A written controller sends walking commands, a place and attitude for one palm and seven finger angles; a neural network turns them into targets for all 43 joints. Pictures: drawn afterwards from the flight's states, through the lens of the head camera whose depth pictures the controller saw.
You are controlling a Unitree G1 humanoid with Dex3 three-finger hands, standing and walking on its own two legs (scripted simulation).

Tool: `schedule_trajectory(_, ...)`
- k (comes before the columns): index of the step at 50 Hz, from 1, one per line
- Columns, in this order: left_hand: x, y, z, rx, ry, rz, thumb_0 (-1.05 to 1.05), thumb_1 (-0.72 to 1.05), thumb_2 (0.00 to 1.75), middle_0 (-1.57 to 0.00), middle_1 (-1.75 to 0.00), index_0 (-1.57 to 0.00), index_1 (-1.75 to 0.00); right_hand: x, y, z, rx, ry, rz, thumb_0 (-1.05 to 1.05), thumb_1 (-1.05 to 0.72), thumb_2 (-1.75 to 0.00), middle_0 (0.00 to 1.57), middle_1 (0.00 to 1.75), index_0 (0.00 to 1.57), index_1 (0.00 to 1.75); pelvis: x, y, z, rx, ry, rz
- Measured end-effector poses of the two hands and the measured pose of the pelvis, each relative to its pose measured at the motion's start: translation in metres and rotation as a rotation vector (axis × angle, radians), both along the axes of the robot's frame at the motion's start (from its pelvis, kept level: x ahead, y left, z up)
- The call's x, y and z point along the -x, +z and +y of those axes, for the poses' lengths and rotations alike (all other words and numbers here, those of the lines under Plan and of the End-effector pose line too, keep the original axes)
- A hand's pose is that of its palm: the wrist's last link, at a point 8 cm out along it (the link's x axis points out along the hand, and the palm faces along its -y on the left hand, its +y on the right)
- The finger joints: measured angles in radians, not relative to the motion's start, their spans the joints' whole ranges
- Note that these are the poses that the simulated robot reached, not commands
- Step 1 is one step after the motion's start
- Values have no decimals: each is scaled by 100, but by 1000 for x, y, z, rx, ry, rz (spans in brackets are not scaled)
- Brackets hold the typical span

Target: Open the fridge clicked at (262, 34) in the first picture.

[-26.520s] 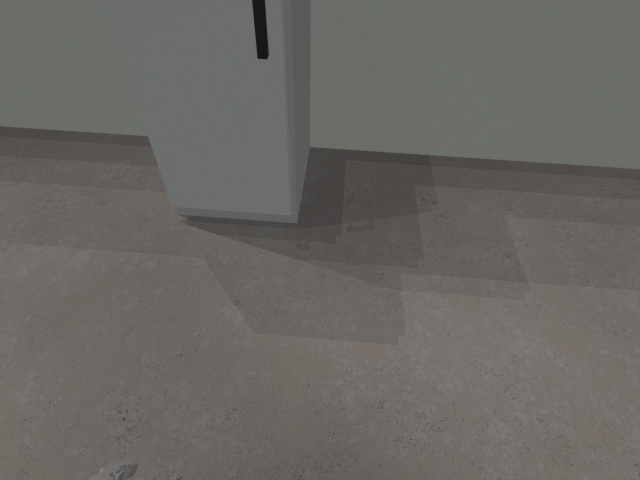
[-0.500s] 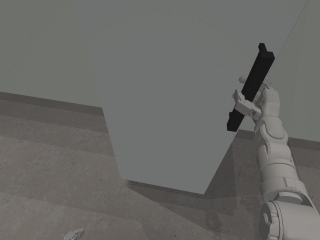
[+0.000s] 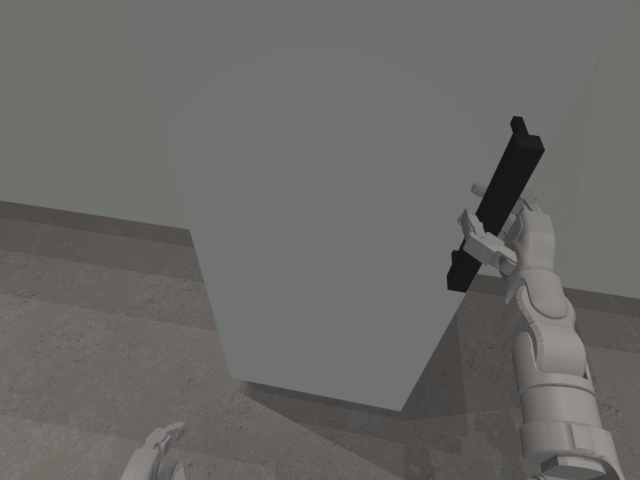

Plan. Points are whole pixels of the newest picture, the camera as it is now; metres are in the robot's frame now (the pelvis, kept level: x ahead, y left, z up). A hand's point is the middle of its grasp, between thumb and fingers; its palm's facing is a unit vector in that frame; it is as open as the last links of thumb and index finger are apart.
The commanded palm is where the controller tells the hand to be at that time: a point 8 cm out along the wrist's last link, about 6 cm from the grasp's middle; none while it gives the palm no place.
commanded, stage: pull the door a little, standing still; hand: right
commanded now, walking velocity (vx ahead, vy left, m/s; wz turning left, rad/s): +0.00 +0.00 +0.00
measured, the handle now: (483, 213) +0.44 -0.18 +0.13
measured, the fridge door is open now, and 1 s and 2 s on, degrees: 1 32 62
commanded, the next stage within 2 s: walk backward, drawing the door open in 0.08 s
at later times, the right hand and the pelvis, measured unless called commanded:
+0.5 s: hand (457, 319) +0.27 -0.11 +0.14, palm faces +0.12 +0.97 -0.19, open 7.1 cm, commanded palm +0.23 -0.16 +0.15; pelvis +0.01 +0.02 +0.00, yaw -3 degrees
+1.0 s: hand (383, 411) +0.17 -0.03 +0.14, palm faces +0.23 +0.96 -0.16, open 7.3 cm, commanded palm +0.13 -0.07 +0.15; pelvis -0.05 +0.13 +0.00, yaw -20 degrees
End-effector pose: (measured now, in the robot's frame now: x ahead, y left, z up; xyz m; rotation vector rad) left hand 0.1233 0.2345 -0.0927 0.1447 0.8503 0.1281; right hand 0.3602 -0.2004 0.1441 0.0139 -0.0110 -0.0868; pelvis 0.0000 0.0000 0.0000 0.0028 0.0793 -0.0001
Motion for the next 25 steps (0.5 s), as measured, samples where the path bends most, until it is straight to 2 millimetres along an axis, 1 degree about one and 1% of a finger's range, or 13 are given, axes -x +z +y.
schedule_trajectory(3, -12, 3, -1, 7, -4, -10, 1, 91, 89, -20, -30, -20, -29, 10, 0, 2, 3, 12, -3, 0, -68, -73, 27, 140, 28, 139, -8, 2, 0, 0, 6, -8)
schedule_trajectory(5, -21, 7, -3, 11, -10, -19, 1, 91, 89, -20, -30, -20, -29, 21, 0, 4, 4, 21, -5, 0, -68, -72, 27, 140, 27, 137, -14, 4, 0, -2, 8, -13)
schedule_trajectory(10, -54, 17, -9, 16, -44, -67, 1, 91, 89, -20, -30, -20, -29, 60, 0, 14, 0, 50, -9, 0, -66, -70, 26, 137, 26, 134, -29, 6, 1, -5, 9, -26)
schedule_trajectory(14, -85, 21, -14, -37, -93, -94, 1, 91, 89, -20, -30, -20, -29, 79, 1, 19, 121, 69, -80, -2, -59, -70, 32, 137, 28, 135, -29, 2, 2, 5, -8, -19)
schedule_trajectory(16, -94, 23, -16, -48, -105, -99, 1, 91, 89, -20, -30, -20, -29, 85, 0, 21, 144, 62, -94, -4, -57, -70, 35, 138, 29, 135, -25, 2, 2, 6, -9, -21)
schedule_trajectory(18, -98, 27, -19, -33, -106, -116, 1, 91, 89, -20, -30, -20, -29, 92, 1, 25, 161, 51, -86, -4, -56, -70, 38, 139, 29, 135, -19, 5, 2, 8, -4, -34)
schedule_trajectory(21, -96, 29, -24, 4, -116, -146, 1, 91, 89, -20, -30, -20, -29, 103, 3, 30, 184, 21, -67, -5, -56, -70, 38, 137, 29, 136, -14, 8, 7, 13, -23, -59)
schedule_trajectory(25, -87, 16, -25, 54, -146, -145, 1, 91, 89, -20, -30, -20, -29, 119, 3, 40, 218, -28, -73, -7, -55, -70, 40, 137, 27, 137, -10, 0, 23, 49, -52, -92)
